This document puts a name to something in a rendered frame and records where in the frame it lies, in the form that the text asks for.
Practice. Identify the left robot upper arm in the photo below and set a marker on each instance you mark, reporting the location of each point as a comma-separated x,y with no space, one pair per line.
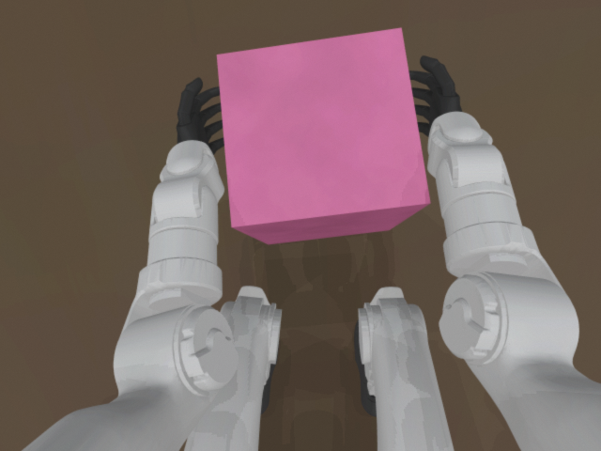
168,368

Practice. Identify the left robot forearm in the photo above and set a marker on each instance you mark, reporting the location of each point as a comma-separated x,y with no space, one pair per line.
183,235

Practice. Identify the robot right hand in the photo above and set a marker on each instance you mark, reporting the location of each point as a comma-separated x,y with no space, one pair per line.
441,97

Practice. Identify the robot thigh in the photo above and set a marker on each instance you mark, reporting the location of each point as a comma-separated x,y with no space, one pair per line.
232,421
410,413

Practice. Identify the right robot forearm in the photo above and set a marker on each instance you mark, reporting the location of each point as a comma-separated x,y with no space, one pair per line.
478,204

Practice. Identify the right robot upper arm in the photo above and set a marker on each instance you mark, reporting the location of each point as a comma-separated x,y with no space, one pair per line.
518,335

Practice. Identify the robot right thigh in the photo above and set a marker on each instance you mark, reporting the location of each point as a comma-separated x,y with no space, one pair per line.
410,413

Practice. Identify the robot left hand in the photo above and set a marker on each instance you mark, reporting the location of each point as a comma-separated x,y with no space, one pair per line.
191,121

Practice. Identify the carton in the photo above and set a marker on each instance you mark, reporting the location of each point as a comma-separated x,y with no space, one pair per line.
321,138

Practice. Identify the robot left thigh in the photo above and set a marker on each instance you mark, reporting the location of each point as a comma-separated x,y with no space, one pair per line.
232,421

